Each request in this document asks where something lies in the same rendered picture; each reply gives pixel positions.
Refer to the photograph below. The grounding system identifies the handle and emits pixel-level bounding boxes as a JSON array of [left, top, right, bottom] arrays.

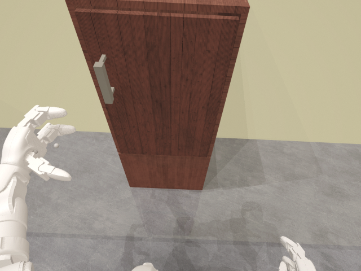
[[93, 54, 115, 104]]

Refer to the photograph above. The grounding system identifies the cupboard door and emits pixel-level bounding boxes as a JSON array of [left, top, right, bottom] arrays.
[[74, 8, 239, 158]]

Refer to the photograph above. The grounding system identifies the right robot hand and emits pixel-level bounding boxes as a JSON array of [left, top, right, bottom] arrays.
[[279, 236, 316, 271]]

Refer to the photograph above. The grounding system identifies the left robot hand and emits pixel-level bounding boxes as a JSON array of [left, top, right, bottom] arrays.
[[1, 105, 76, 181]]

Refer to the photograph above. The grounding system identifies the robot left forearm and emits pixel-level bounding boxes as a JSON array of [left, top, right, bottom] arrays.
[[0, 164, 31, 268]]

